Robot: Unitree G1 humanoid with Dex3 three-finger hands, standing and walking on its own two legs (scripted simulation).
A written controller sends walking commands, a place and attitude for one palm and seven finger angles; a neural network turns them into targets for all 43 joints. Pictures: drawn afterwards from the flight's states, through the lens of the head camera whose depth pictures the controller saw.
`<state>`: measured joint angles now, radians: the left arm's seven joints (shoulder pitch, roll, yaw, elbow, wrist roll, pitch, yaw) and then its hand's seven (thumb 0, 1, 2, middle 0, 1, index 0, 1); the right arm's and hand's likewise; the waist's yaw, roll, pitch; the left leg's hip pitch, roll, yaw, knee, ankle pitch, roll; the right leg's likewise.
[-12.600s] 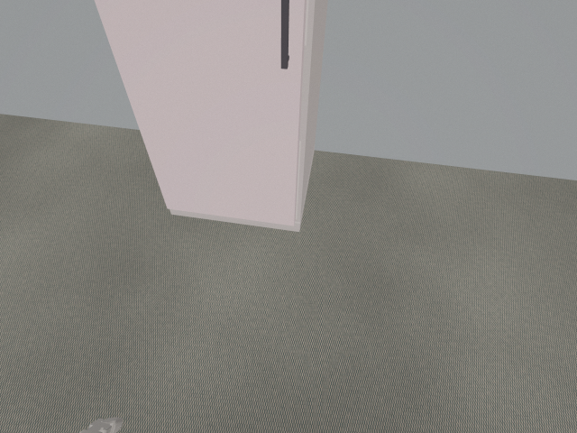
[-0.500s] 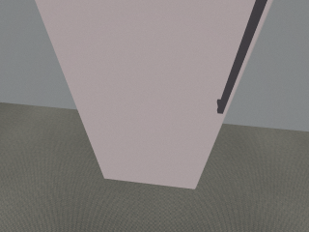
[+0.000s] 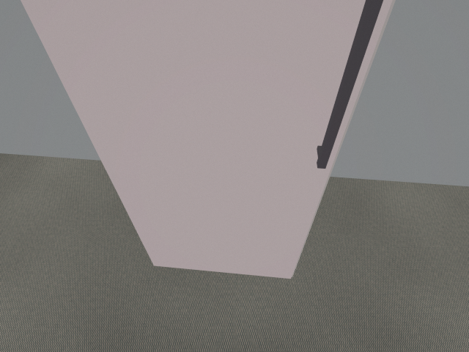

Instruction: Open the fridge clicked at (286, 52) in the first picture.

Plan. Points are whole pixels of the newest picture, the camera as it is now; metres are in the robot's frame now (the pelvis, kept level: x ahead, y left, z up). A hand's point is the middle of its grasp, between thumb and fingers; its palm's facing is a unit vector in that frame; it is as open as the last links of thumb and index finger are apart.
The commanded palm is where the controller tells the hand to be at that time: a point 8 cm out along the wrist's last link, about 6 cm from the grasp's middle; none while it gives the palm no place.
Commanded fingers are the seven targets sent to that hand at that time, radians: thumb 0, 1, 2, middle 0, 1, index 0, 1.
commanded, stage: come to a stop and stand still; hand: right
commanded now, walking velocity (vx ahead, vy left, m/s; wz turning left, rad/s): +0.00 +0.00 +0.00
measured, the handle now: (341, 90) +0.50 -0.15 +0.21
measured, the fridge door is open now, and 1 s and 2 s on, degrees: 0 0 0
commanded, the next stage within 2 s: look again from close up in 0.66 s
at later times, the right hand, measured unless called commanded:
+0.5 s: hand out of the picture +0.05 -0.19 -0.17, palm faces +0.00 +0.98 -0.22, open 7.4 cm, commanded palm none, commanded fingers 0.00 -0.90 -0.90 0.20 0.30 0.20 0.30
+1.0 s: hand out of the picture +0.09 -0.20 -0.17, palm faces -0.03 +0.97 -0.24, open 7.4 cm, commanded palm none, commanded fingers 0.00 -0.90 -0.90 0.20 0.30 0.20 0.30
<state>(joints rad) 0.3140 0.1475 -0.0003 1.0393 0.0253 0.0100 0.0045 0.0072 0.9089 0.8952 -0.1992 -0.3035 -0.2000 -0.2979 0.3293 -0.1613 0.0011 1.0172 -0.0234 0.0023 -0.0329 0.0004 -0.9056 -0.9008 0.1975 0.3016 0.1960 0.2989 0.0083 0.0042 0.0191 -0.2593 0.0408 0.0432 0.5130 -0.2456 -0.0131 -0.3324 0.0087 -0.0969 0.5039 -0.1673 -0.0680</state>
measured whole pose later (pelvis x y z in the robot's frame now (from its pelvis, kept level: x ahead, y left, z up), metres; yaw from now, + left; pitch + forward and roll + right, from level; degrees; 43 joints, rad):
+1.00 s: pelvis +0.05 +0.00 +0.01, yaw +1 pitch -1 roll +0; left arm 0.19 0.22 -0.01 1.11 0.02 -0.02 0.01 0.00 0.90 0.90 -0.20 -0.30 -0.20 -0.30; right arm 0.22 -0.24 0.01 1.08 -0.02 -0.01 -0.02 0.00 -0.91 -0.90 0.20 0.30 0.20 0.30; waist 0.00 0.03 0.04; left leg -0.13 0.06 0.03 0.40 -0.26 -0.04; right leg -0.20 0.03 -0.11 0.40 -0.19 -0.07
